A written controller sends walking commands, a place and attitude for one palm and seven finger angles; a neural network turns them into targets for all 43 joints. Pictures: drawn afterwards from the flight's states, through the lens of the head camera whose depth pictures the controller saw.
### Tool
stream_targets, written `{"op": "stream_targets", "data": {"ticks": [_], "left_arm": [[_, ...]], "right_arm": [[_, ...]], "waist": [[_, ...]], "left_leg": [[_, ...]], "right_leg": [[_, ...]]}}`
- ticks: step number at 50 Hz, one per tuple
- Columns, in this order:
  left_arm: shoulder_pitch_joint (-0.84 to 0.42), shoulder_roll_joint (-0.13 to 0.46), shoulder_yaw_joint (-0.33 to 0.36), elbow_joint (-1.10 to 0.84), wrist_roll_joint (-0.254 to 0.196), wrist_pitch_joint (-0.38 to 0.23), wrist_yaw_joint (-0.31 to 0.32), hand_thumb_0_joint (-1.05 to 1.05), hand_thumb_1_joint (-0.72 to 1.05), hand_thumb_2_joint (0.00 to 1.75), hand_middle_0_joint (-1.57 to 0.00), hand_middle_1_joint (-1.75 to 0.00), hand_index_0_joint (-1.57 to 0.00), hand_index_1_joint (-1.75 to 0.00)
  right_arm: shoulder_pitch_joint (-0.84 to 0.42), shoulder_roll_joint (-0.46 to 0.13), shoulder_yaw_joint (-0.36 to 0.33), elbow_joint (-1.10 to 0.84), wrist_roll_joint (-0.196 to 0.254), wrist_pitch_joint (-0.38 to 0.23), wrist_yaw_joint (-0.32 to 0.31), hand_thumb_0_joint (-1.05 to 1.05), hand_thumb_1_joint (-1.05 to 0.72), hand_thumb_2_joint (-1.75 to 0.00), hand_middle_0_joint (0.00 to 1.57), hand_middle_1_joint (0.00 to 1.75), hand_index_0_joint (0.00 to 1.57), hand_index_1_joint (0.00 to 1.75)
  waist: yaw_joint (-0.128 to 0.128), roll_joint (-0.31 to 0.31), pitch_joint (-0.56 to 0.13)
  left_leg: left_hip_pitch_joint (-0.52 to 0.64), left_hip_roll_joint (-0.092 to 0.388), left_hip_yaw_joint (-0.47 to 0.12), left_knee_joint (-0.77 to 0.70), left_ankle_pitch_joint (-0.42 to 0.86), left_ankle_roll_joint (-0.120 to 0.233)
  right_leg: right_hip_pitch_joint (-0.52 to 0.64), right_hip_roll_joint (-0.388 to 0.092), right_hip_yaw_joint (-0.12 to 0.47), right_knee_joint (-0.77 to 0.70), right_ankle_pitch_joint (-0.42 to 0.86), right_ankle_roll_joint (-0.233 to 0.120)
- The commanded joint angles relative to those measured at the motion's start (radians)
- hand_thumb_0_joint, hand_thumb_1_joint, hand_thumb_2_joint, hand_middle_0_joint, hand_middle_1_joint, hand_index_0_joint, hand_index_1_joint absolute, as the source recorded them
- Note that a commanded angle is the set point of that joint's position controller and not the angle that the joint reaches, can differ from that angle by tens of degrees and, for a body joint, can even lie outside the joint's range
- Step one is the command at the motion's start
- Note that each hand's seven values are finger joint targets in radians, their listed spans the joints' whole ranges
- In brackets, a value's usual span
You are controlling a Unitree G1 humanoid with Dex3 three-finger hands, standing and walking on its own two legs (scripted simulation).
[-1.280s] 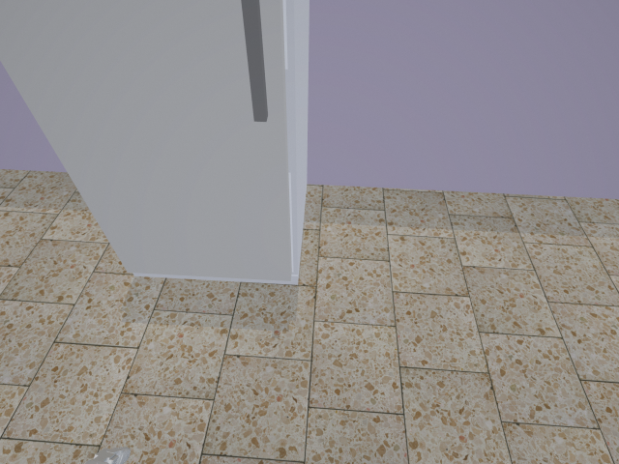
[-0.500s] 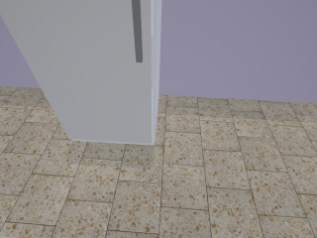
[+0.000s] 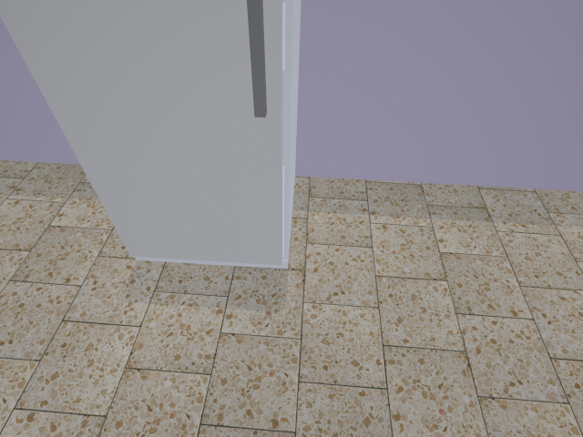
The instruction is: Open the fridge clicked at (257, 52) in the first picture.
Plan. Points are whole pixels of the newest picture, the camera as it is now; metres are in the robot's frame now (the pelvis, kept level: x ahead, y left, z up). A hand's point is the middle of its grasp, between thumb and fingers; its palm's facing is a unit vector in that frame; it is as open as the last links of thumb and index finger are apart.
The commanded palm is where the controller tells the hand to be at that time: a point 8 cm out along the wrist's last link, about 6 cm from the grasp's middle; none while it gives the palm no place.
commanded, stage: look at it before walking up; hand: right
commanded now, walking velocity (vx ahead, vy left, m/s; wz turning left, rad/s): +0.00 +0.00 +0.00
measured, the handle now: (257, 23) +0.82 +0.13 +0.21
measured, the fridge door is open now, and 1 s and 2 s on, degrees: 0 0 0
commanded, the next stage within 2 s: take the last steps up to it in 0.18 s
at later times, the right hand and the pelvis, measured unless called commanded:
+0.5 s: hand out of the picture +0.05 -0.22 -0.17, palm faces -0.05 +0.96 -0.28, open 7.4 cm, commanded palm none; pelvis +0.02 +0.01 -0.01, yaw +2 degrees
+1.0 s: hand out of the picture +0.05 -0.12 -0.20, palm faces +0.01 +1.00 -0.07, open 7.4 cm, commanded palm none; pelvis +0.16 +0.02 -0.03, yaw +6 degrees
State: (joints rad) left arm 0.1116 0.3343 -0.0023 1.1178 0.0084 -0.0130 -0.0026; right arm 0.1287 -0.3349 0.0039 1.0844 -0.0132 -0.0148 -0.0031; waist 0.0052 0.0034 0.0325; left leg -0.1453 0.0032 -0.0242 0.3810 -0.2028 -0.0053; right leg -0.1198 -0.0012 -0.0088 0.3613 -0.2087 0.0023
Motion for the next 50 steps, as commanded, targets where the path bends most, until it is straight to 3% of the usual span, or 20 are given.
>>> {"op": "stream_targets", "data": {"ticks": [1, 15, 17, 19, 22, 25, 27, 28, 30, 31, 32, 34, 37, 43, 45, 46, 47, 48, 49, 50], "left_arm": [[-0.049, 0.203, 0.041, -0.064, 0.000, -0.023, 0.016, 0.00, 0.90, 0.90, -0.20, -0.30, -0.20, -0.30], [-0.052, 0.207, 0.040, -0.059, 0.000, -0.024, 0.017, 0.00, 0.90, 0.90, -0.20, -0.30, -0.20, -0.30], [0.012, 0.076, 0.009, -0.028, 0.008, -0.007, 0.012, 0.00, 0.90, 0.90, -0.20, -0.30, -0.20, -0.30], [0.041, 0.093, 0.019, -0.024, 0.013, 0.002, 0.011, 0.00, 0.90, 0.90, -0.20, -0.30, -0.20, -0.30], [0.071, 0.132, 0.044, -0.036, 0.015, 0.004, 0.013, 0.00, 0.90, 0.90, -0.20, -0.30, -0.20, -0.30], [0.132, 0.144, 0.070, -0.049, 0.018, -0.006, 0.024, 0.00, 0.90, 0.90, -0.20, -0.30, -0.20, -0.30], [0.127, 0.119, 0.072, -0.053, 0.019, -0.012, 0.029, 0.00, 0.90, 0.90, -0.20, -0.30, -0.20, -0.30], [0.110, 0.091, 0.070, -0.058, 0.018, -0.014, 0.030, 0.00, 0.90, 0.90, -0.20, -0.30, -0.20, -0.30], [0.026, -0.018, 0.047, -0.121, 0.009, -0.024, 0.023, 0.00, 0.90, 0.90, -0.20, -0.30, -0.20, -0.30], [-0.015, -0.004, 0.052, -0.136, 0.012, -0.023, 0.021, 0.00, 0.90, 0.90, -0.20, -0.30, -0.20, -0.30], [-0.030, -0.023, 0.057, -0.138, 0.009, -0.029, 0.020, 0.00, 0.90, 0.90, -0.20, -0.30, -0.20, -0.30], [-0.004, -0.059, 0.060, -0.123, 0.016, -0.025, 0.010, 0.00, 0.90, 0.90, -0.20, -0.30, -0.20, -0.30], [0.046, -0.099, 0.065, -0.106, 0.015, -0.013, 0.001, 0.00, 0.90, 0.90, -0.20, -0.30, -0.20, -0.30], [-0.009, -0.139, 0.067, -0.127, 0.009, -0.028, -0.003, 0.00, 0.90, 0.90, -0.20, -0.30, -0.20, -0.30], [0.064, -0.138, 0.071, -0.104, 0.011, -0.037, 0.008, 0.00, 0.90, 0.90, -0.20, -0.30, -0.20, -0.30], [0.162, -0.129, 0.078, -0.072, 0.013, -0.043, 0.018, 0.00, 0.90, 0.90, -0.20, -0.30, -0.20, -0.30], [0.299, -0.088, 0.087, -0.029, 0.018, -0.050, 0.032, 0.00, 0.90, 0.90, -0.20, -0.30, -0.20, -0.30], [0.433, 0.028, 0.114, 0.000, 0.034, -0.058, 0.046, 0.00, 0.90, 0.90, -0.20, -0.30, -0.20, -0.30], [0.480, 0.085, 0.115, 0.006, 0.024, -0.050, 0.051, 0.00, 0.90, 0.90, -0.20, -0.30, -0.20, -0.30], [0.386, 0.052, 0.105, -0.004, 0.016, -0.045, 0.053, 0.00, 0.90, 0.90, -0.20, -0.30, -0.20, -0.30]], "right_arm": [[-0.036, -0.208, -0.041, -0.067, 0.000, -0.019, -0.010, 0.00, -0.90, -0.90, 0.20, 0.30, 0.20, 0.30], [-0.030, -0.207, -0.039, -0.057, 0.001, -0.017, -0.008, 0.00, -0.90, -0.90, 0.20, 0.30, 0.20, 0.30], [0.045, -0.076, -0.010, -0.021, 0.004, 0.004, -0.012, 0.00, -0.90, -0.90, 0.20, 0.30, 0.20, 0.30], [0.071, -0.072, -0.015, -0.018, -0.003, 0.018, -0.004, 0.00, -0.90, -0.90, 0.20, 0.30, 0.20, 0.30], [0.100, -0.057, -0.028, -0.036, -0.011, 0.018, 0.013, 0.00, -0.90, -0.90, 0.20, 0.30, 0.20, 0.30], [0.108, -0.015, -0.041, -0.070, -0.015, 0.016, 0.029, 0.00, -0.90, -0.90, 0.20, 0.30, 0.20, 0.30], [0.175, 0.008, -0.052, -0.061, -0.015, 0.006, 0.035, 0.00, -0.90, -0.90, 0.20, 0.30, 0.20, 0.30], [0.258, 0.005, -0.059, -0.036, -0.016, -0.001, 0.032, 0.00, -0.90, -0.90, 0.20, 0.30, 0.20, 0.30], [0.438, -0.095, -0.087, 0.018, -0.012, -0.019, 0.006, 0.00, -0.90, -0.90, 0.20, 0.30, 0.20, 0.30], [0.484, -0.071, -0.081, 0.037, -0.006, -0.025, -0.006, 0.00, -0.90, -0.90, 0.20, 0.30, 0.20, 0.30], [0.463, -0.035, -0.074, 0.035, -0.009, -0.027, -0.012, 0.00, -0.90, -0.90, 0.20, 0.30, 0.20, 0.30], [0.396, 0.009, -0.063, 0.012, -0.016, -0.034, -0.020, 0.00, -0.90, -0.90, 0.20, 0.30, 0.20, 0.30], [0.361, 0.049, -0.056, 0.009, -0.017, -0.045, -0.023, 0.00, -0.90, -0.90, 0.20, 0.30, 0.20, 0.30], [0.398, 0.070, -0.059, 0.050, -0.021, -0.043, -0.025, 0.00, -0.90, -0.90, 0.20, 0.30, 0.20, 0.30], [0.384, 0.077, -0.061, 0.053, -0.018, -0.040, -0.022, 0.00, -0.90, -0.90, 0.20, 0.30, 0.20, 0.30], [0.366, 0.077, -0.065, 0.053, -0.016, -0.038, -0.017, 0.00, -0.90, -0.90, 0.20, 0.30, 0.20, 0.30], [0.367, 0.096, -0.065, 0.046, -0.010, -0.036, -0.013, 0.00, -0.90, -0.90, 0.20, 0.30, 0.20, 0.30], [0.411, 0.151, -0.064, 0.028, -0.003, -0.032, -0.003, 0.00, -0.90, -0.90, 0.20, 0.30, 0.20, 0.30], [0.384, 0.135, -0.062, -0.013, -0.009, -0.033, 0.004, 0.00, -0.90, -0.90, 0.20, 0.30, 0.20, 0.30], [0.329, 0.108, -0.069, -0.014, -0.021, -0.021, 0.001, 0.00, -0.90, -0.90, 0.20, 0.30, 0.20, 0.30]], "waist": [[-0.005, 0.005, -0.060], [-0.005, 0.005, -0.054], [-0.004, 0.004, -0.070], [-0.002, -0.018, -0.011], [0.004, -0.091, 0.062], [0.020, -0.144, 0.088], [-0.016, -0.116, 0.067], [-0.055, -0.060, 0.045], [-0.123, 0.314, 0.065], [-0.132, 0.265, 0.076], [-0.107, 0.139, 0.096], [-0.055, 0.035, 0.080], [-0.013, 0.094, 0.066], [-0.023, 0.098, 0.083], [0.013, 0.069, 0.055], [0.057, 0.073, 0.027], [0.106, 0.023, -0.043], [0.132, -0.220, -0.148], [0.122, -0.283, -0.163], [0.094, -0.166, -0.089]], "left_leg": [[0.001, 0.113, -0.099, -0.063, 0.149, 0.037], [0.000, 0.112, -0.095, -0.072, 0.143, 0.033], [-0.004, 0.096, -0.079, -0.059, 0.020, 0.011], [-0.078, 0.062, -0.065, -0.021, -0.169, 0.014], [-0.192, 0.006, 0.002, 0.128, -0.216, 0.016], [-0.283, 0.013, 0.051, 0.259, -0.218, 0.016], [-0.156, 0.018, 0.064, 0.152, -0.174, 0.024], [-0.011, 0.027, 0.040, 0.055, -0.109, 0.037], [0.192, 0.309, -0.428, -0.172, -0.080, 0.181], [0.178, 0.342, -0.465, -0.173, 0.014, 0.234], [0.169, 0.336, -0.442, -0.158, 0.051, 0.279], [0.101, 0.282, -0.318, -0.139, 0.074, 0.265], [0.020, 0.220, -0.189, -0.169, 0.094, 0.228], [0.019, 0.191, -0.128, -0.138, 0.198, 0.202], [-0.007, 0.160, -0.093, -0.056, 0.307, 0.181], [-0.049, 0.126, -0.049, 0.049, 0.358, 0.165], [-0.141, 0.086, -0.029, 0.250, 0.356, 0.137], [-0.351, -0.011, 0.049, 0.564, 0.039, 0.076], [-0.463, -0.054, 0.034, 0.819, -0.332, 0.064], [-0.475, 0.004, -0.030, 0.920, -0.279, 0.067]], "right_leg": [[0.007, -0.115, 0.093, -0.055, 0.133, -0.024], [0.018, -0.118, 0.094, -0.070, 0.130, -0.024], [0.025, -0.121, 0.075, -0.061, 0.035, -0.003], [-0.006, -0.136, 0.097, -0.087, -0.179, -0.016], [-0.032, -0.225, 0.199, -0.149, -0.378, -0.076], [0.004, -0.320, 0.256, -0.129, -0.236, -0.150], [-0.064, -0.295, 0.171, -0.019, -0.107, -0.123], [-0.162, -0.232, 0.086, 0.109, -0.098, -0.081], [-0.523, -0.035, -0.116, 0.556, -0.385, 0.000], [-0.569, -0.065, -0.034, 0.687, -0.391, -0.012], [-0.600, -0.087, -0.018, 0.762, -0.338, -0.010], [-0.565, -0.114, -0.032, 0.783, -0.252, 0.004], [-0.496, -0.121, -0.064, 0.715, -0.148, 0.016], [-0.397, -0.105, -0.110, 0.433, -0.104, -0.009], [-0.242, -0.066, -0.153, 0.311, -0.067, -0.021], [-0.102, -0.042, -0.176, 0.246, -0.011, -0.029], [0.108, -0.086, -0.115, 0.170, 0.022, -0.049], [0.318, -0.367, 0.272, 0.063, -0.028, -0.146], [0.300, -0.569, 0.557, -0.116, -0.089, -0.236], [0.138, -0.554, 0.524, -0.182, -0.275, -0.209]]}}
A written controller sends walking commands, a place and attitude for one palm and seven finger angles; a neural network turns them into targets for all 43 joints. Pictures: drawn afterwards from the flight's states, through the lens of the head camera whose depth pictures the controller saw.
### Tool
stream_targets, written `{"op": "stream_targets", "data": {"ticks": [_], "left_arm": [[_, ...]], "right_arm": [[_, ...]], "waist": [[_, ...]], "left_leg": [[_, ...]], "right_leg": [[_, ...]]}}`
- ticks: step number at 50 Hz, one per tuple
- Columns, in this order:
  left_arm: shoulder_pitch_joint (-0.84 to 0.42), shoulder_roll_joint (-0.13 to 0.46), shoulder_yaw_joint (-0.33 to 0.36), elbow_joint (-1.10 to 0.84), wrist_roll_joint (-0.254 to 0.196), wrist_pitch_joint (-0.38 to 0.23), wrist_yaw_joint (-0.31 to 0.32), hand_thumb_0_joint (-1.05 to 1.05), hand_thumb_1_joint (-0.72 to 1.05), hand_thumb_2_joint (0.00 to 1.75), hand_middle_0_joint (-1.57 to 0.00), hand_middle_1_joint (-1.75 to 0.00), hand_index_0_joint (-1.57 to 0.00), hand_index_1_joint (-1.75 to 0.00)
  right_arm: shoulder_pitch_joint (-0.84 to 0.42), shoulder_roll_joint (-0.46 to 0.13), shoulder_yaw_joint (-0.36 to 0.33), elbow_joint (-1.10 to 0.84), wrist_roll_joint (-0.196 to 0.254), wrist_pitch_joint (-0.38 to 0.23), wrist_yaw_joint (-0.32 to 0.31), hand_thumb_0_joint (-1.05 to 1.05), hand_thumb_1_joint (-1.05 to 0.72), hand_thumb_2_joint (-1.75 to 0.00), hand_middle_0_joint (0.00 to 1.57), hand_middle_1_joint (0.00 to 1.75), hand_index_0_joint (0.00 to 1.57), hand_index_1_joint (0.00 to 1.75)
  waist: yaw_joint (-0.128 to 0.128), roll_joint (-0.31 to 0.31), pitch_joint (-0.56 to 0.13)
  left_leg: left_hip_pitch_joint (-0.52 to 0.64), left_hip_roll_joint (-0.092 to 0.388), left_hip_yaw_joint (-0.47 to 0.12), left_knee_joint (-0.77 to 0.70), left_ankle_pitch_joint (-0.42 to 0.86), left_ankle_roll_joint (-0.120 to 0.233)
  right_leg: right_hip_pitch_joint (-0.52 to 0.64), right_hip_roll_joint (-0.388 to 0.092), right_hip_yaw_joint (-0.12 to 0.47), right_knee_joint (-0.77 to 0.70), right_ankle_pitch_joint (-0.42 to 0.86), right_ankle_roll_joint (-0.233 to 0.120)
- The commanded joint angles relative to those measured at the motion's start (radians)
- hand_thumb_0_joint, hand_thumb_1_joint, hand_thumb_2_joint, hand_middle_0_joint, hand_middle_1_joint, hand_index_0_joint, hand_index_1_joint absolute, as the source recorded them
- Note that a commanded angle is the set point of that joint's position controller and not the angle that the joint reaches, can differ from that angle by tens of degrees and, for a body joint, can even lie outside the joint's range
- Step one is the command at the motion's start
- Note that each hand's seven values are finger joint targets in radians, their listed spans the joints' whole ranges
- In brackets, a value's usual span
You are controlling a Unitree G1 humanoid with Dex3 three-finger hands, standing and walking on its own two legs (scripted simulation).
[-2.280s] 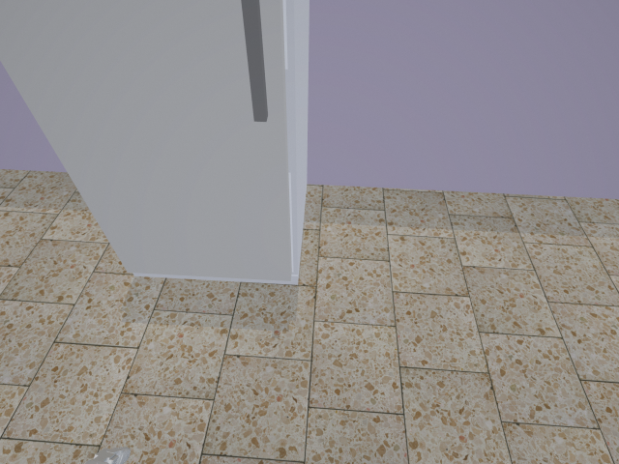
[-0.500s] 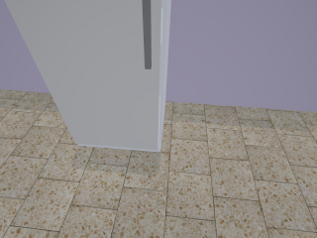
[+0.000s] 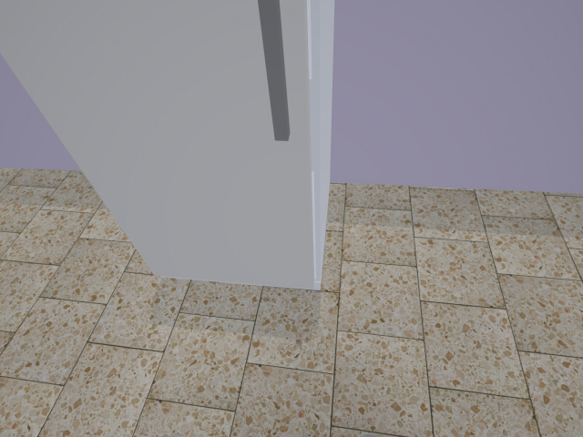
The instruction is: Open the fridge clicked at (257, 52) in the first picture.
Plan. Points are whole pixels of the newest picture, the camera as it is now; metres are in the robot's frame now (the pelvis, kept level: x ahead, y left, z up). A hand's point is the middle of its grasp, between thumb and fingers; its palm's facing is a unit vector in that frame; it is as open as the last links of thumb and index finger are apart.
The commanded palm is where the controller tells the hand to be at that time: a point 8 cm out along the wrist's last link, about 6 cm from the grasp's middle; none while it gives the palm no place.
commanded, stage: take the last steps up to it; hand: right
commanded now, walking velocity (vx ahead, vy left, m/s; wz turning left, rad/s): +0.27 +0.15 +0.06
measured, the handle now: (274, 29) +0.66 +0.04 +0.24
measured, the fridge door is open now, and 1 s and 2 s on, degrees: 0 0 0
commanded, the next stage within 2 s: come to a stop and stand still in 0.32 s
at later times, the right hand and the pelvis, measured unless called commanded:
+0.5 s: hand (369, 354) +0.28 -0.11 -0.15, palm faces -0.09 +0.97 -0.21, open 7.4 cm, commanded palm none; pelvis +0.17 +0.07 +0.01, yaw +3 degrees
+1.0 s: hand (410, 393) +0.23 -0.17 -0.17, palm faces +0.07 +0.98 -0.20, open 7.4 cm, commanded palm none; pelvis +0.17 +0.03 +0.02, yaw +1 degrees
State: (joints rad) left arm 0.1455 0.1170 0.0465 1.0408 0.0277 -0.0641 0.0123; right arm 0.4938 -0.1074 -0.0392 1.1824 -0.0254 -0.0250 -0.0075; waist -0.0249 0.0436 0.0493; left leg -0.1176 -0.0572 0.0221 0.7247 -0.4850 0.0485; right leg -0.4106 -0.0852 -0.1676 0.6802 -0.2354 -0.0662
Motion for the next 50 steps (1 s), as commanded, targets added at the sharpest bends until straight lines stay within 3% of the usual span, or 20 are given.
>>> {"op": "stream_targets", "data": {"ticks": [1, 2, 5, 7, 12, 18, 20, 22, 23, 24, 26, 29, 38, 42, 43, 44, 45, 46, 48, 50], "left_arm": [[0.255, 0.220, 0.046, 0.040, -0.004, 0.004, 0.038, 0.00, 0.90, 0.90, -0.20, -0.30, -0.20, -0.30], [0.203, 0.161, 0.030, 0.029, 0.000, -0.002, 0.036, 0.00, 0.90, 0.90, -0.20, -0.30, -0.20, -0.30], [0.157, 0.121, 0.022, 0.011, 0.003, -0.020, 0.033, 0.00, 0.90, 0.90, -0.20, -0.30, -0.20, -0.30], [0.182, 0.129, 0.020, 0.015, 0.001, -0.023, 0.030, 0.00, 0.90, 0.90, -0.20, -0.30, -0.20, -0.30], [0.251, 0.164, 0.030, 0.031, 0.002, -0.013, 0.023, 0.00, 0.90, 0.90, -0.20, -0.30, -0.20, -0.30], [0.299, 0.187, 0.044, 0.049, 0.013, 0.007, 0.020, 0.00, 0.90, 0.90, -0.20, -0.30, -0.20, -0.30], [0.291, 0.199, 0.051, 0.051, 0.015, 0.015, 0.022, 0.00, 0.90, 0.90, -0.20, -0.30, -0.20, -0.30], [0.282, 0.181, 0.042, 0.057, 0.003, 0.021, 0.016, 0.00, 0.90, 0.90, -0.20, -0.30, -0.20, -0.30], [0.331, 0.123, 0.030, 0.060, -0.009, 0.020, 0.009, 0.00, 0.90, 0.90, -0.20, -0.30, -0.20, -0.30], [0.352, 0.062, 0.003, 0.039, -0.020, 0.028, 0.014, 0.00, 0.90, 0.90, -0.20, -0.30, -0.20, -0.30], [0.344, 0.100, 0.016, 0.047, -0.028, 0.051, 0.028, 0.00, 0.90, 0.90, -0.20, -0.30, -0.20, -0.30], [0.256, 0.071, 0.012, 0.051, -0.025, 0.082, 0.031, 0.00, 0.90, 0.90, -0.20, -0.30, -0.20, -0.30], [0.137, 0.092, 0.030, -0.050, -0.013, 0.107, 0.004, 0.00, 0.90, 0.90, -0.20, -0.30, -0.20, -0.30], [0.181, 0.101, 0.026, -0.054, -0.013, 0.091, 0.004, 0.00, 0.90, 0.90, -0.20, -0.30, -0.20, -0.30], [0.193, 0.128, 0.028, -0.054, -0.011, 0.083, 0.002, 0.00, 0.90, 0.90, -0.20, -0.30, -0.20, -0.30], [0.162, 0.210, 0.038, -0.078, -0.001, 0.073, 0.002, 0.00, 0.90, 0.90, -0.20, -0.30, -0.20, -0.30], [0.103, 0.260, 0.045, -0.110, 0.004, 0.077, 0.008, 0.00, 0.90, 0.90, -0.20, -0.30, -0.20, -0.30], [0.044, 0.244, 0.039, -0.123, 0.003, 0.073, 0.022, 0.00, 0.90, 0.90, -0.20, -0.30, -0.20, -0.30], [-0.034, 0.210, 0.021, -0.138, 0.004, 0.072, 0.027, 0.00, 0.90, 0.90, -0.20, -0.30, -0.20, -0.30], [-0.014, 0.188, 0.012, -0.130, -0.005, 0.061, 0.027, 0.00, 0.90, 0.90, -0.20, -0.30, -0.20, -0.30]], "right_arm": [[-0.081, -0.103, -0.025, -0.125, -0.012, -0.003, 0.015, 0.00, -0.90, -0.90, 0.20, 0.30, 0.20, 0.30], [-0.098, -0.095, -0.033, -0.123, -0.020, 0.004, 0.024, 0.00, -0.90, -0.90, 0.20, 0.30, 0.20, 0.30], [-0.024, -0.046, -0.036, -0.115, -0.021, 0.030, 0.033, 0.00, -0.90, -0.90, 0.20, 0.30, 0.20, 0.30], [-0.046, -0.049, -0.036, -0.124, -0.019, 0.036, 0.035, 0.00, -0.90, -0.90, 0.20, 0.30, 0.20, 0.30], [-0.215, -0.077, -0.036, -0.193, -0.015, 0.039, 0.043, 0.00, -0.90, -0.90, 0.20, 0.30, 0.20, 0.30], [-0.364, -0.090, -0.029, -0.234, -0.005, 0.029, 0.043, 0.00, -0.90, -0.90, 0.20, 0.30, 0.20, 0.30], [-0.347, -0.105, -0.033, -0.227, -0.005, 0.019, 0.043, 0.00, -0.90, -0.90, 0.20, 0.30, 0.20, 0.30], [-0.169, -0.146, -0.042, -0.169, -0.007, -0.002, 0.030, 0.00, -0.90, -0.90, 0.20, 0.30, 0.20, 0.30], [-0.072, -0.227, -0.057, -0.136, -0.012, -0.022, 0.012, 0.00, -0.90, -0.90, 0.20, 0.30, 0.20, 0.30], [-0.042, -0.297, -0.057, -0.127, 0.004, -0.029, -0.001, 0.00, -0.90, -0.90, 0.20, 0.30, 0.20, 0.30], [-0.186, -0.270, -0.046, -0.154, 0.010, -0.024, -0.020, 0.00, -0.90, -0.90, 0.20, 0.30, 0.20, 0.30], [-0.268, -0.209, -0.036, -0.182, 0.000, 0.002, -0.043, 0.00, -0.90, -0.90, 0.20, 0.30, 0.20, 0.30], [-0.328, -0.236, -0.061, -0.254, -0.012, 0.032, -0.050, 0.00, -0.90, -0.90, 0.20, 0.30, 0.20, 0.30], [-0.336, -0.239, -0.059, -0.261, -0.005, 0.045, -0.039, 0.00, -0.90, -0.90, 0.20, 0.30, 0.20, 0.30], [-0.325, -0.216, -0.053, -0.264, 0.001, 0.051, -0.035, 0.00, -0.90, -0.90, 0.20, 0.30, 0.20, 0.30], [-0.292, -0.160, -0.044, -0.279, 0.007, 0.061, -0.028, 0.00, -0.90, -0.90, 0.20, 0.30, 0.20, 0.30], [-0.317, -0.142, -0.035, -0.284, 0.007, 0.072, -0.030, 0.00, -0.90, -0.90, 0.20, 0.30, 0.20, 0.30], [-0.307, -0.162, -0.039, -0.271, 0.003, 0.082, -0.035, 0.00, -0.90, -0.90, 0.20, 0.30, 0.20, 0.30], [-0.241, -0.177, -0.050, -0.225, -0.006, 0.080, -0.024, 0.00, -0.90, -0.90, 0.20, 0.30, 0.20, 0.30], [-0.203, -0.174, -0.045, -0.197, -0.004, 0.073, -0.021, 0.00, -0.90, -0.90, 0.20, 0.30, 0.20, 0.30]], "waist": [[0.083, -0.151, 0.024], [0.055, -0.123, 0.092], [-0.001, -0.139, 0.048], [-0.001, -0.148, 0.043], [0.033, -0.148, 0.086], [0.080, -0.197, 0.078], [0.071, -0.195, 0.039], [-0.018, -0.097, -0.059], [-0.044, 0.079, -0.172], [-0.020, 0.191, -0.260], [0.018, 0.188, -0.248], [0.018, 0.062, -0.112], [0.017, 0.131, -0.131], [0.057, 0.108, -0.129], [0.062, 0.040, -0.124], [0.047, -0.226, -0.090], [0.056, -0.369, -0.038], [0.039, -0.333, -0.022], [-0.006, -0.170, 0.000], [-0.001, -0.141, -0.032]], "left_leg": [[-0.535, 0.114, -0.064, 0.605, 0.081, 0.006], [-0.509, 0.144, -0.071, 0.585, 0.151, -0.003], [-0.443, 0.162, -0.037, 0.492, 0.255, -0.034], [-0.444, 0.168, -0.022, 0.447, 0.305, -0.050], [-0.525, 0.201, 0.014, 0.231, 0.341, -0.079], [-0.405, 0.158, 0.078, -0.048, 0.287, -0.060], [-0.301, 0.132, 0.095, -0.139, 0.259, -0.041], [-0.021, 0.100, 0.111, -0.285, 0.387, -0.030], [0.224, 0.286, -0.073, -0.292, 0.637, 0.012], [0.267, 0.467, -0.248, -0.291, 1.058, 0.079], [0.148, 0.449, -0.167, -0.288, 1.252, 0.123], [-0.014, 0.423, -0.102, -0.293, 1.158, 0.137], [-0.086, 0.414, -0.087, -0.323, 0.859, 0.144], [-0.176, 0.347, -0.062, -0.271, 0.570, 0.071], [-0.238, 0.298, -0.036, -0.208, 0.433, 0.028], [-0.343, 0.169, 0.050, -0.079, 0.142, -0.042], [-0.343, 0.087, 0.038, 0.119, -0.084, -0.075], [-0.290, 0.098, -0.063, 0.237, -0.081, -0.065], [-0.330, 0.084, -0.084, 0.373, 0.039, -0.064], [-0.338, 0.091, -0.075, 0.371, 0.100, -0.080]], "right_leg": [[0.275, -0.436, 0.630, -0.529, -0.327, -0.135], [0.159, -0.377, 0.526, -0.546, -0.302, -0.101], [0.106, -0.265, 0.222, -0.499, -0.064, -0.060], [0.109, -0.236, 0.160, -0.500, 0.016, -0.055], [0.211, -0.243, 0.140, -0.510, 0.093, -0.078], [0.274, -0.242, 0.101, -0.442, 0.200, -0.061], [0.288, -0.246, 0.100, -0.376, 0.216, -0.044], [0.237, -0.162, 0.034, -0.143, 0.267, 0.015], [0.062, -0.077, -0.021, 0.102, 0.048, 0.064], [-0.004, 0.021, 0.043, 0.290, -0.386, 0.091], [0.046, -0.002, 0.154, 0.340, -0.363, 0.088], [0.018, 0.009, 0.158, 0.355, -0.317, 0.102], [0.035, 0.042, 0.155, 0.218, -0.227, 0.109], [0.229, 0.064, 0.090, -0.118, -0.018, 0.099], [0.304, 0.026, 0.124, -0.228, 0.046, 0.086], [0.282, -0.165, 0.358, -0.339, 0.171, 0.017], [0.142, -0.279, 0.487, -0.456, 0.223, -0.053], [0.051, -0.269, 0.468, -0.471, 0.173, -0.082], [0.077, -0.180, 0.353, -0.448, 0.078, -0.070], [0.162, -0.133, 0.293, -0.448, 0.109, -0.051]]}}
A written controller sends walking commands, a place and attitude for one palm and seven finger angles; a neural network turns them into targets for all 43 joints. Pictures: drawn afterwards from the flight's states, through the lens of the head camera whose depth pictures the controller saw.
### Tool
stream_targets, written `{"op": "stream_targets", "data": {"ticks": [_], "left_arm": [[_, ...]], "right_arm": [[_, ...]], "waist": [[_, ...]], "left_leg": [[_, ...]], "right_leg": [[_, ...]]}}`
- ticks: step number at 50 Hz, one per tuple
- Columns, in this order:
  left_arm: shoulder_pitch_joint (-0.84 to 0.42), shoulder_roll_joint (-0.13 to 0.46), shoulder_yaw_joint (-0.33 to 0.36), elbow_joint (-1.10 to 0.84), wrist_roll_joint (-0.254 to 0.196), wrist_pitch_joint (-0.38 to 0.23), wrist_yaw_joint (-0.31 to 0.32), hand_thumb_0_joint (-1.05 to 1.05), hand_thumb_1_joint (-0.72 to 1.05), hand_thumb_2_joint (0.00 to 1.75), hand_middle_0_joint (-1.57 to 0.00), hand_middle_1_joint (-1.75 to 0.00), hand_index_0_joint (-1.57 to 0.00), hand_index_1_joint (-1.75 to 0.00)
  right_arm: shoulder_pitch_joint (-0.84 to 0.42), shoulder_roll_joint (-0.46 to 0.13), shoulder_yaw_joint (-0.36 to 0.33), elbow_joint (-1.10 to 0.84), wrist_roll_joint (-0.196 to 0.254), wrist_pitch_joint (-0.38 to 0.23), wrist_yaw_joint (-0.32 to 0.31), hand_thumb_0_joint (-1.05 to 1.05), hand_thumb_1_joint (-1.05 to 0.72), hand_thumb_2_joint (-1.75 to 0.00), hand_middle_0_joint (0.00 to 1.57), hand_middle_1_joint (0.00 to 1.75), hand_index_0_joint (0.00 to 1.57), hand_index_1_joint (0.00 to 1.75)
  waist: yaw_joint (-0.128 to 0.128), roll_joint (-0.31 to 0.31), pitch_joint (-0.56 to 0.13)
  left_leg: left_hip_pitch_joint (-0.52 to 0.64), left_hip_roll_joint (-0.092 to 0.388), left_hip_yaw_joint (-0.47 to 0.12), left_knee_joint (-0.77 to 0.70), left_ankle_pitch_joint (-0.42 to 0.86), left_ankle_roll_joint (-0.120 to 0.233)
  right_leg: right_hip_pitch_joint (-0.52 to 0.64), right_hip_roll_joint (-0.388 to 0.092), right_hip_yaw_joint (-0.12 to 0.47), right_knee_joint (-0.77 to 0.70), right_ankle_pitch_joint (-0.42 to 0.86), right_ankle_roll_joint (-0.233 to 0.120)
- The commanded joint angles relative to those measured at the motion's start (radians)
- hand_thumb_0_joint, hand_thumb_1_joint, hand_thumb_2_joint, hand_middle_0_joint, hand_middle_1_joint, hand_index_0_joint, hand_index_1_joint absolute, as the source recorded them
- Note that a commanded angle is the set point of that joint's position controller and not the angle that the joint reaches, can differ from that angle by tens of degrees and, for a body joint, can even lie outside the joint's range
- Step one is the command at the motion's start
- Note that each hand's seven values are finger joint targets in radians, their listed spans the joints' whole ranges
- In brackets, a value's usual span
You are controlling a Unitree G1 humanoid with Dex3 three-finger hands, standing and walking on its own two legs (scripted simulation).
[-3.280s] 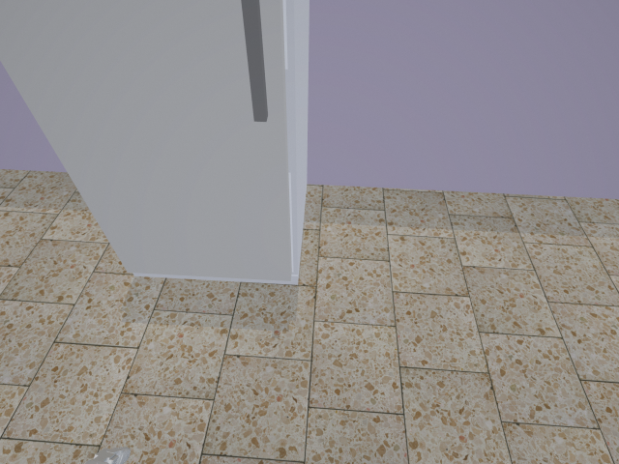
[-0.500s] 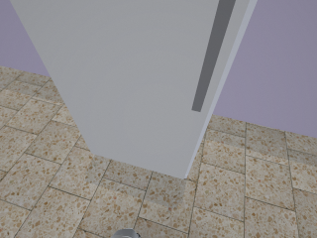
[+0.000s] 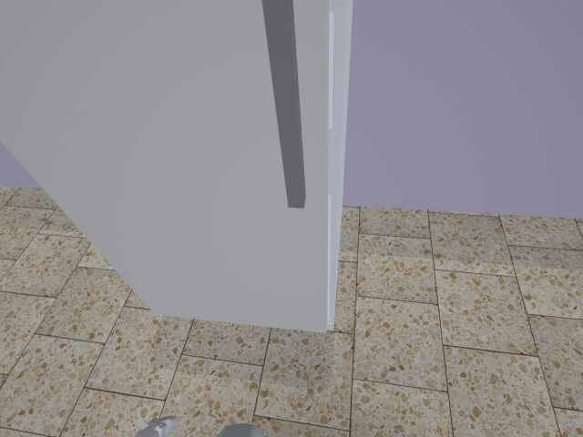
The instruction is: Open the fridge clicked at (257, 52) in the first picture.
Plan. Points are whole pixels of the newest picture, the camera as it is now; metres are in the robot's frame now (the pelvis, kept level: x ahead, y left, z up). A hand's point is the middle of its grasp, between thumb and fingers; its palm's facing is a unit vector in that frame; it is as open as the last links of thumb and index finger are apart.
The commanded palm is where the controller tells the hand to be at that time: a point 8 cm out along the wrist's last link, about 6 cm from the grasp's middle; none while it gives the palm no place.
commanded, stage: come to a stop and stand still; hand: right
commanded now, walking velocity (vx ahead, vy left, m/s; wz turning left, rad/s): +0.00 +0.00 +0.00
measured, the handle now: (289, 89) +0.49 +0.01 +0.23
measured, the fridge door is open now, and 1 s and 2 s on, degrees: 0 0 0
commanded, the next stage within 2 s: none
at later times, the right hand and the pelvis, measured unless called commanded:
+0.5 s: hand out of the picture -0.06 -0.19 -0.17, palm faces +0.01 +0.98 -0.20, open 7.4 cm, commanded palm none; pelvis -0.03 -0.02 +0.01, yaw +1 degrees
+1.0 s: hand out of the picture -0.13 -0.13 -0.17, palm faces +0.05 +0.99 -0.13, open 7.4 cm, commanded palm none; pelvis -0.05 +0.01 +0.01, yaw +1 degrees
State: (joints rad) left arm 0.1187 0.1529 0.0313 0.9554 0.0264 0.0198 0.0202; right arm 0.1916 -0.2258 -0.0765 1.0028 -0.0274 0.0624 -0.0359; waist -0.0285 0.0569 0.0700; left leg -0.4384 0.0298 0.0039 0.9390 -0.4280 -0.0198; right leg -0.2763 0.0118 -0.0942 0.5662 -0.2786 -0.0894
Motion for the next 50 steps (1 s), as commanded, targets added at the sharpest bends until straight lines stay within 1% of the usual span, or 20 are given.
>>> {"op": "stream_targets", "data": {"ticks": [1, 5, 6, 8, 11, 13, 16, 17, 19, 21, 22, 24, 26, 30, 35, 36, 41, 45, 48, 50], "left_arm": [[0.016, 0.141, 0.025, -0.032, -0.010, -0.028, 0.021, 0.00, 0.90, 0.90, -0.20, -0.30, -0.20, -0.30], [0.108, 0.136, 0.025, 0.021, -0.017, -0.033, 0.029, 0.00, 0.90, 0.90, -0.20, -0.30, -0.20, -0.30], [0.119, 0.130, 0.025, 0.035, -0.018, -0.032, 0.030, 0.00, 0.90, 0.90, -0.20, -0.30, -0.20, -0.30], [0.139, 0.139, 0.030, 0.054, -0.017, -0.031, 0.031, 0.00, 0.90, 0.90, -0.20, -0.30, -0.20, -0.30], [0.146, 0.142, 0.032, 0.087, -0.017, -0.030, 0.027, 0.00, 0.90, 0.90, -0.20, -0.30, -0.20, -0.30], [0.139, 0.146, 0.031, 0.099, -0.017, -0.030, 0.023, 0.00, 0.90, 0.90, -0.20, -0.30, -0.20, -0.30], [0.140, 0.130, 0.026, 0.126, -0.021, -0.031, 0.017, 0.00, 0.90, 0.90, -0.20, -0.30, -0.20, -0.30], [0.145, 0.119, 0.022, 0.136, -0.022, -0.031, 0.015, 0.00, 0.90, 0.90, -0.20, -0.30, -0.20, -0.30], [0.166, 0.107, 0.017, 0.152, -0.022, -0.031, 0.009, 0.00, 0.90, 0.90, -0.20, -0.30, -0.20, -0.30], [0.187, 0.098, 0.015, 0.168, -0.020, -0.028, 0.008, 0.00, 0.90, 0.90, -0.20, -0.30, -0.20, -0.30], [0.201, 0.095, 0.011, 0.175, -0.020, -0.029, 0.007, 0.00, 0.90, 0.90, -0.20, -0.30, -0.20, -0.30], [0.224, 0.090, 0.006, 0.190, -0.019, -0.026, 0.007, 0.00, 0.90, 0.90, -0.20, -0.30, -0.20, -0.30], [0.234, 0.087, 0.007, 0.201, -0.018, -0.022, 0.007, 0.00, 0.90, 0.90, -0.20, -0.30, -0.20, -0.30], [0.242, 0.079, 0.010, 0.203, -0.013, -0.015, 0.009, 0.00, 0.90, 0.90, -0.20, -0.30, -0.20, -0.30], [0.265, 0.055, 0.012, 0.206, -0.012, -0.015, 0.011, 0.00, 0.90, 0.90, -0.20, -0.30, -0.20, -0.30], [0.269, 0.053, 0.010, 0.207, -0.014, -0.015, 0.011, 0.00, 0.90, 0.90, -0.20, -0.30, -0.20, -0.30], [0.291, 0.027, 0.007, 0.207, -0.015, -0.012, 0.011, 0.00, 0.90, 0.90, -0.20, -0.30, -0.20, -0.30], [0.298, 0.014, 0.003, 0.204, -0.013, -0.010, 0.013, 0.00, 0.90, 0.90, -0.20, -0.30, -0.20, -0.30], [0.290, 0.010, 0.002, 0.195, -0.013, -0.012, 0.014, 0.00, 0.90, 0.90, -0.20, -0.30, -0.20, -0.30], [0.291, 0.012, 0.000, 0.196, -0.013, -0.016, 0.016, 0.00, 0.90, 0.90, -0.20, -0.30, -0.20, -0.30]], "right_arm": [[0.120, -0.052, -0.003, -0.005, -0.001, -0.018, 0.010, 0.00, -0.90, -0.90, 0.20, 0.30, 0.20, 0.30], [0.113, -0.039, 0.018, 0.011, 0.003, -0.021, 0.004, 0.00, -0.90, -0.90, 0.20, 0.30, 0.20, 0.30], [0.102, -0.036, 0.021, 0.018, 0.003, -0.021, 0.004, 0.00, -0.90, -0.90, 0.20, 0.30, 0.20, 0.30], [0.114, -0.026, 0.029, 0.033, 0.003, -0.019, 0.001, 0.00, -0.90, -0.90, 0.20, 0.30, 0.20, 0.30], [0.145, -0.020, 0.036, 0.064, 0.004, -0.020, -0.003, 0.00, -0.90, -0.90, 0.20, 0.30, 0.20, 0.30], [0.183, -0.014, 0.040, 0.087, 0.006, -0.023, -0.006, 0.00, -0.90, -0.90, 0.20, 0.30, 0.20, 0.30], [0.228, -0.013, 0.044, 0.121, 0.006, -0.036, -0.011, 0.00, -0.90, -0.90, 0.20, 0.30, 0.20, 0.30], [0.243, -0.019, 0.046, 0.132, 0.005, -0.043, -0.013, 0.00, -0.90, -0.90, 0.20, 0.30, 0.20, 0.30], [0.250, -0.028, 0.052, 0.138, 0.010, -0.050, -0.016, 0.00, -0.90, -0.90, 0.20, 0.30, 0.20, 0.30], [0.226, -0.011, 0.056, 0.142, 0.009, -0.061, -0.014, 0.00, -0.90, -0.90, 0.20, 0.30, 0.20, 0.30], [0.212, 0.001, 0.059, 0.138, 0.010, -0.064, -0.015, 0.00, -0.90, -0.90, 0.20, 0.30, 0.20, 0.30], [0.210, 0.014, 0.062, 0.136, 0.014, -0.062, -0.017, 0.00, -0.90, -0.90, 0.20, 0.30, 0.20, 0.30], [0.230, 0.019, 0.060, 0.138, 0.010, -0.057, -0.018, 0.00, -0.90, -0.90, 0.20, 0.30, 0.20, 0.30], [0.284, 0.037, 0.057, 0.149, 0.008, -0.050, -0.017, 0.00, -0.90, -0.90, 0.20, 0.30, 0.20, 0.30], [0.318, 0.054, 0.055, 0.150, 0.008, -0.056, -0.017, 0.00, -0.90, -0.90, 0.20, 0.30, 0.20, 0.30], [0.315, 0.052, 0.056, 0.151, 0.008, -0.060, -0.018, 0.00, -0.90, -0.90, 0.20, 0.30, 0.20, 0.30], [0.305, 0.062, 0.060, 0.146, 0.009, -0.068, -0.017, 0.00, -0.90, -0.90, 0.20, 0.30, 0.20, 0.30], [0.306, 0.068, 0.062, 0.148, 0.011, -0.068, -0.015, 0.00, -0.90, -0.90, 0.20, 0.30, 0.20, 0.30], [0.318, 0.078, 0.065, 0.150, 0.011, -0.071, -0.015, 0.00, -0.90, -0.90, 0.20, 0.30, 0.20, 0.30], [0.316, 0.081, 0.066, 0.150, 0.012, -0.074, -0.015, 0.00, -0.90, -0.90, 0.20, 0.30, 0.20, 0.30]], "waist": [[-0.004, -0.141, -0.069], [0.035, -0.158, -0.106], [0.043, -0.143, -0.083], [0.049, -0.139, -0.090], [0.042, -0.148, -0.083], [0.030, -0.128, -0.086], [0.012, -0.094, -0.051], [0.014, -0.085, -0.036], [0.024, -0.115, -0.030], [0.033, 0.031, -0.002], [0.040, 0.047, 0.007], [0.047, 0.017, 0.027], [0.034, -0.029, 0.044], [0.023, -0.081, 0.070], [0.024, -0.068, 0.046], [0.025, -0.034, 0.042], [0.044, -0.013, 0.066], [0.051, -0.034, 0.081], [0.047, -0.038, 0.080], [0.049, -0.066, 0.067]], "left_leg": [[-0.018, 0.014, -0.050, 0.118, 0.054, -0.018], [0.022, 0.031, -0.029, -0.085, -0.002, -0.030], [0.044, 0.034, -0.020, -0.135, -0.017, -0.028], [0.083, 0.033, -0.017, -0.211, -0.035, -0.025], [0.137, 0.032, -0.014, -0.304, -0.021, -0.010], [0.184, 0.031, -0.005, -0.380, 0.018, 0.002], [0.279, 0.041, 0.006, -0.576, 0.142, 0.024], [0.306, 0.059, -0.010, -0.613, 0.187, 0.038], [0.275, 0.084, -0.030, -0.610, 0.162, 0.060], [0.225, 0.080, -0.039, -0.632, 0.161, 0.052], [0.204, 0.090, -0.047, -0.641, 0.151, 0.048], [0.159, 0.082, -0.045, -0.632, 0.101, 0.042], [0.177, 0.066, -0.027, -0.612, 0.078, 0.039], [0.180, 0.044, -0.011, -0.588, 0.038, 0.045], [0.163, 0.045, -0.026, -0.603, 0.019, 0.054], [0.165, 0.050, -0.035, -0.615, 0.023, 0.056], [0.063, 0.071, -0.086, -0.669, -0.068, 0.061], [0.011, 0.074, -0.106, -0.679, -0.121, 0.067], [0.007, 0.074, -0.112, -0.681, -0.106, 0.068], [0.026, 0.066, -0.101, -0.658, -0.060, 0.066]], "right_leg": [[0.082, -0.226, 0.199, -0.330, 0.206, -0.034], [0.242, -0.253, 0.242, -0.337, 0.296, -0.054], [0.243, -0.258, 0.254, -0.344, 0.302, -0.061], [0.263, -0.258, 0.275, -0.361, 0.270, -0.049], [0.238, -0.249, 0.284, -0.383, 0.184, -0.032], [0.208, -0.239, 0.278, -0.397, 0.102, -0.023], [0.121, -0.198, 0.255, -0.405, 0.014, 0.034], [0.090, -0.167, 0.221, -0.410, -0.009, 0.074], [0.112, -0.131, 0.210, -0.431, -0.023, 0.131], [0.134, -0.121, 0.182, -0.377, 0.021, 0.087], [0.146, -0.119, 0.166, -0.361, 0.042, 0.073], [0.157, -0.122, 0.180, -0.372, -0.007, 0.067], [0.095, -0.134, 0.205, -0.406, -0.117, 0.064], [0.028, -0.131, 0.213, -0.445, -0.202, 0.071], [0.039, -0.120, 0.197, -0.416, -0.172, 0.069], [0.042, -0.117, 0.192, -0.396, -0.144, 0.066], [0.077, -0.097, 0.165, -0.313, -0.085, 0.064], [0.078, -0.092, 0.161, -0.283, -0.083, 0.065], [0.080, -0.091, 0.158, -0.261, -0.055, 0.063], [0.080, -0.104, 0.172, -0.279, -0.060, 0.059]]}}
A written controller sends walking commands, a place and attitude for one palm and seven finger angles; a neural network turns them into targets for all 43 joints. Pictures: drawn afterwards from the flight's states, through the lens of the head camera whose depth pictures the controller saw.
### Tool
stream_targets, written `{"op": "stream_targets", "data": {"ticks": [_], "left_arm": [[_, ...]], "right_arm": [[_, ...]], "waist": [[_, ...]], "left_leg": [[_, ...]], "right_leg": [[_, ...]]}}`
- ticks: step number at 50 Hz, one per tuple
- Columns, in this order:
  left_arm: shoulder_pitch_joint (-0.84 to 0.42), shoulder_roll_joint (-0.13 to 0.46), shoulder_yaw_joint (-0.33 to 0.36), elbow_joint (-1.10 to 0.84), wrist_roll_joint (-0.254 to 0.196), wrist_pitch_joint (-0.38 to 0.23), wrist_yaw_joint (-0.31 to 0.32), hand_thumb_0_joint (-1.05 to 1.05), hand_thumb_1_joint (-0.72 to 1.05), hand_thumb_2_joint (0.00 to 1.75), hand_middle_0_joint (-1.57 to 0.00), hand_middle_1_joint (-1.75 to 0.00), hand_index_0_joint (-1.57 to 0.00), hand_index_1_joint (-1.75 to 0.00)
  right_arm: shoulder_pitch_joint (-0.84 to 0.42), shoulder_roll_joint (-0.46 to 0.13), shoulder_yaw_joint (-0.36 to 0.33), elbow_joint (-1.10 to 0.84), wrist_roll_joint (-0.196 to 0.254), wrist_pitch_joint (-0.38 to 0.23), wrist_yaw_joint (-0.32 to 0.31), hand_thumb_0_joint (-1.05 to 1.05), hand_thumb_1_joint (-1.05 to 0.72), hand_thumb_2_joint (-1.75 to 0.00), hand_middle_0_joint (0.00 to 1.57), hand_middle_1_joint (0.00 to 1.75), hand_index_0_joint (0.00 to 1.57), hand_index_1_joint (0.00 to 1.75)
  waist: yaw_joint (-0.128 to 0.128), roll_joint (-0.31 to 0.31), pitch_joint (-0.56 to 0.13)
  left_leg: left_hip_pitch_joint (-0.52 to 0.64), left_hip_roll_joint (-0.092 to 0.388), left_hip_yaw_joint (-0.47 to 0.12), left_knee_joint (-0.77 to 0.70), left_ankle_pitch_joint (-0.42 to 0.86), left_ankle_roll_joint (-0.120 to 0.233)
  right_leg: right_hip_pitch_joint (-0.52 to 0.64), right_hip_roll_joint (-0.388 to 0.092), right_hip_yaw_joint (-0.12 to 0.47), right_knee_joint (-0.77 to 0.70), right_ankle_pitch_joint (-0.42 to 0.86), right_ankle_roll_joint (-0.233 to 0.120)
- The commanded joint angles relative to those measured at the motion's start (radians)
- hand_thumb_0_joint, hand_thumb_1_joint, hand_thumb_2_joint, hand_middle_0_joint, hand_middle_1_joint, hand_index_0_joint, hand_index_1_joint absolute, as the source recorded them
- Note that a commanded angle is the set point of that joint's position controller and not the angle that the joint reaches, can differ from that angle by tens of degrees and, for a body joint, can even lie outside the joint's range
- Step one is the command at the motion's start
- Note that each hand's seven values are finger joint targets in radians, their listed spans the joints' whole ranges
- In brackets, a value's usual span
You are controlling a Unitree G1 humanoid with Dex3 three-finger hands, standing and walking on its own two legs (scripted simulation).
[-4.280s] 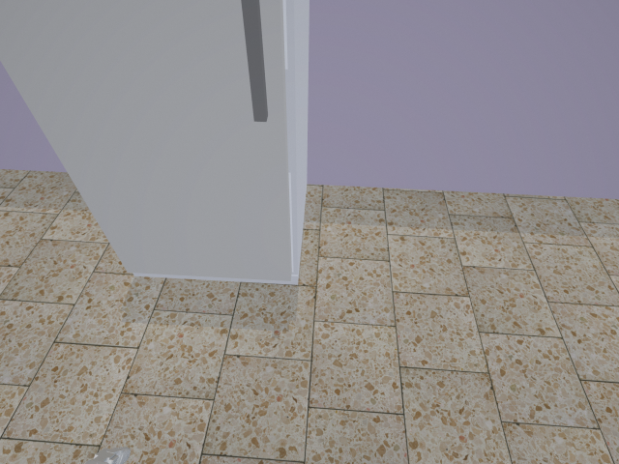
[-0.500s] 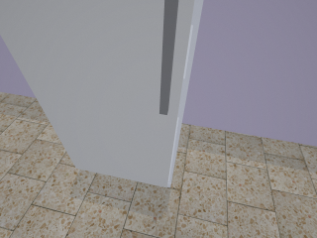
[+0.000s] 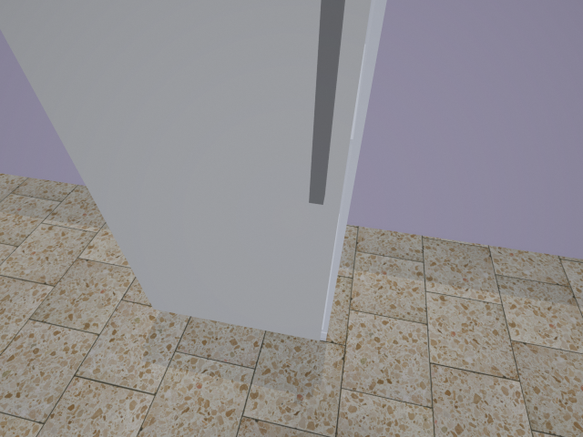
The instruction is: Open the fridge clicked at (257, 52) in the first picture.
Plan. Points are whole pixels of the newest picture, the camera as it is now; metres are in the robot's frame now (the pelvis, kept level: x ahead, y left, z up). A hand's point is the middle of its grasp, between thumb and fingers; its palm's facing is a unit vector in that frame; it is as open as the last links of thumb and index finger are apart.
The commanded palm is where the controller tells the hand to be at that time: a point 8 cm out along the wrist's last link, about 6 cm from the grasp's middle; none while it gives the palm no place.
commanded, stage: come to a stop and stand still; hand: right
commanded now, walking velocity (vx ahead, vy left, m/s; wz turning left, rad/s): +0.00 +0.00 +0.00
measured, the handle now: (326, 96) +0.55 -0.01 +0.22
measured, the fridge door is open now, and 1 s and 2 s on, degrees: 0 0 0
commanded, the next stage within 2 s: look again from close up in 1.02 s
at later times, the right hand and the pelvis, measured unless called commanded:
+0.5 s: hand out of the picture +0.02 -0.14 -0.18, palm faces +0.03 +0.99 -0.16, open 7.4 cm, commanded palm none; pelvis +0.04 +0.01 +0.00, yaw +0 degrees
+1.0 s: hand out of the picture +0.06 -0.16 -0.17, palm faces +0.01 +0.98 -0.22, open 7.4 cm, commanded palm none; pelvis +0.06 +0.02 +0.00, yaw +1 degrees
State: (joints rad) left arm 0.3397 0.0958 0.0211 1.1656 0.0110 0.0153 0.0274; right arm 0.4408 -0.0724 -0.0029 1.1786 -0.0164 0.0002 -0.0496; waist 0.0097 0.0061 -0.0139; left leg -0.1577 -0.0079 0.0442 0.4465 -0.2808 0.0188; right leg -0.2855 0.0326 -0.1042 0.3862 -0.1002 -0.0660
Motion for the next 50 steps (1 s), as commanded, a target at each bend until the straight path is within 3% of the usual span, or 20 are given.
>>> {"op": "stream_targets", "data": {"ticks": [1, 10, 23, 32, 43, 50], "left_arm": [[0.069, 0.070, 0.009, -0.015, 0.000, -0.014, 0.009, 0.00, 0.90, 0.90, -0.20, -0.30, -0.20, -0.30], [0.040, 0.080, 0.005, -0.018, 0.000, -0.026, 0.011, 0.00, 0.90, 0.90, -0.20, -0.30, -0.20, -0.30], [0.006, 0.103, -0.006, -0.012, -0.003, -0.042, 0.012, 0.00, 0.90, 0.90, -0.20, -0.30, -0.20, -0.30], [-0.028, 0.136, -0.008, -0.014, -0.002, -0.046, 0.014, 0.00, 0.90, 0.90, -0.20, -0.30, -0.20, -0.30], [-0.081, 0.182, -0.006, -0.023, -0.002, -0.047, 0.016, 0.00, 0.90, 0.90, -0.20, -0.30, -0.20, -0.30], [-0.112, 0.207, -0.005, -0.027, -0.002, -0.045, 0.016, 0.00, 0.90, 0.90, -0.20, -0.30, -0.20, -0.30]], "right_arm": [[0.071, -0.072, -0.007, -0.025, 0.000, -0.013, -0.002, 0.00, -0.90, -0.90, 0.20, 0.30, 0.20, 0.30], [0.062, -0.070, -0.004, -0.033, 0.003, -0.021, -0.002, 0.00, -0.90, -0.90, 0.20, 0.30, 0.20, 0.30], [-0.011, -0.113, -0.006, -0.054, 0.008, -0.028, -0.005, 0.00, -0.90, -0.90, 0.20, 0.30, 0.20, 0.30], [-0.048, -0.148, -0.010, -0.062, 0.007, -0.028, -0.005, 0.00, -0.90, -0.90, 0.20, 0.30, 0.20, 0.30], [-0.081, -0.191, -0.016, -0.068, 0.006, -0.028, -0.003, 0.00, -0.90, -0.90, 0.20, 0.30, 0.20, 0.30], [-0.104, -0.215, -0.017, -0.067, 0.006, -0.027, 0.000, 0.00, -0.90, -0.90, 0.20, 0.30, 0.20, 0.30]], "waist": [[0.004, -0.007, 0.148], [-0.003, 0.004, 0.119], [-0.006, 0.010, 0.070], [-0.008, 0.011, 0.051], [-0.007, 0.008, 0.042], [-0.007, 0.016, 0.057]], "left_leg": [[-0.228, 0.099, -0.132, -0.160, -0.175, 0.024], [-0.165, 0.104, -0.121, -0.149, -0.056, 0.020], [-0.048, 0.121, -0.114, -0.151, 0.138, 0.012], [0.006, 0.130, -0.108, -0.151, 0.245, 0.008], [0.033, 0.136, -0.109, -0.155, 0.320, 0.007], [0.029, 0.136, -0.111, -0.167, 0.293, 0.007]], "right_leg": [[0.072, -0.132, 0.188, -0.103, -0.241, 0.032], [0.097, -0.140, 0.187, -0.105, -0.160, 0.028], [0.149, -0.146, 0.159, -0.060, 0.071, 0.026], [0.178, -0.151, 0.149, -0.043, 0.159, 0.027], [0.216, -0.155, 0.143, -0.037, 0.212, 0.027], [0.228, -0.159, 0.148, -0.052, 0.196, 0.028]]}}
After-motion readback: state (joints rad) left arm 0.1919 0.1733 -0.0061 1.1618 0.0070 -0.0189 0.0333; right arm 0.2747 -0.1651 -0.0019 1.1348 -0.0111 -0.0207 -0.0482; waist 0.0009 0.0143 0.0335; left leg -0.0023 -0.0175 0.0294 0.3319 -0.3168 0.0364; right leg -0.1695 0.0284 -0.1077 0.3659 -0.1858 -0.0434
